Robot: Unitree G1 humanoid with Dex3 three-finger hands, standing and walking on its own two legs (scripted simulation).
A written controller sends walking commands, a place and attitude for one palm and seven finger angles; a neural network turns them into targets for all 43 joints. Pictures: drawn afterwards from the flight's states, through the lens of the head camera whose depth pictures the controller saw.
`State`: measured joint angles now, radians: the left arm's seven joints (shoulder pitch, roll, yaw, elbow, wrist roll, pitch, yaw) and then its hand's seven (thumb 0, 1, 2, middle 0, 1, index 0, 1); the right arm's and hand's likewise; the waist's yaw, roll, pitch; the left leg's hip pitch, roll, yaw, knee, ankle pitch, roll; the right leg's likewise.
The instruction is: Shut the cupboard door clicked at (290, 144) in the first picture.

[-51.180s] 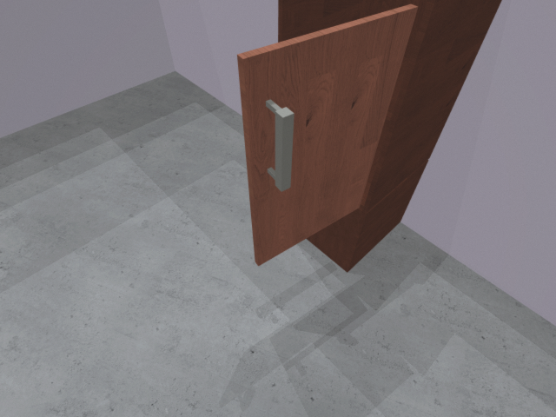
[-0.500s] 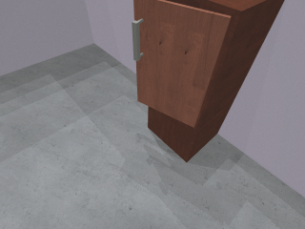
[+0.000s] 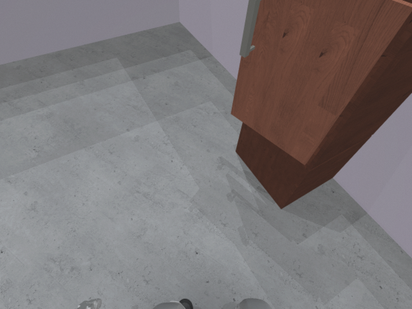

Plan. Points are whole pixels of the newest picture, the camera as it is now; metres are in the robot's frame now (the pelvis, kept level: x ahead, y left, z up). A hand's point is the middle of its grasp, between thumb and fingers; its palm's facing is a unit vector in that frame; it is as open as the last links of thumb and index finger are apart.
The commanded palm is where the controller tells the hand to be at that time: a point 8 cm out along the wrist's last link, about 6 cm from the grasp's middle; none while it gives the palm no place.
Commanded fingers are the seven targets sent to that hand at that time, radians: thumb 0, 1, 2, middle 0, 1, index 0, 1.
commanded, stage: walk to a spot facing it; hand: left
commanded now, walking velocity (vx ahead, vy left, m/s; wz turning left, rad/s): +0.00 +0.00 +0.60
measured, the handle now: (253, 26) +0.86 -0.12 +0.08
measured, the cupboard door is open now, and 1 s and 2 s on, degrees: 16 16 16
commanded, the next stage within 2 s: turn to face it in 1.96 s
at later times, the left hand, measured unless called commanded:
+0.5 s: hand out of the picture -0.03 +0.17 -0.17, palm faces +0.36 -0.89 -0.29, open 7.4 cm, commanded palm none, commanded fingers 0.00 0.90 0.90 -0.20 -0.30 -0.20 -0.30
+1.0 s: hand out of the picture -0.04 +0.14 -0.16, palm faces +0.63 -0.72 -0.28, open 7.4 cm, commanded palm none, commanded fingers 0.00 0.90 0.90 -0.20 -0.30 -0.20 -0.30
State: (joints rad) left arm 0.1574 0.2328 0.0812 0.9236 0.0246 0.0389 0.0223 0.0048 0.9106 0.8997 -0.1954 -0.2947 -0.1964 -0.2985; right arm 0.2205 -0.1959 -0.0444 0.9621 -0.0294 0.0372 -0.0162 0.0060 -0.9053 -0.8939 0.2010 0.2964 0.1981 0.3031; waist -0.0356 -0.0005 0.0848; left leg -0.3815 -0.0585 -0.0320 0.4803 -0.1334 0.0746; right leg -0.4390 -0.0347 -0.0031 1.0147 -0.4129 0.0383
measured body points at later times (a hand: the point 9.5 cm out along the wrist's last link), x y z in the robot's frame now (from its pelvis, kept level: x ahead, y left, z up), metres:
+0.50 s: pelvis +0.00 -0.04 -0.01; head +0.07 -0.02 +0.44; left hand -0.05 +0.22 -0.15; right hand +0.18 -0.25 -0.15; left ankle -0.03 +0.09 -0.72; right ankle -0.02 -0.17 -0.74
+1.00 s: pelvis +0.03 -0.06 +0.00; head +0.08 -0.05 +0.44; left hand -0.07 +0.18 -0.13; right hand +0.27 -0.20 -0.15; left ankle -0.07 +0.03 -0.66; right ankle +0.10 -0.14 -0.74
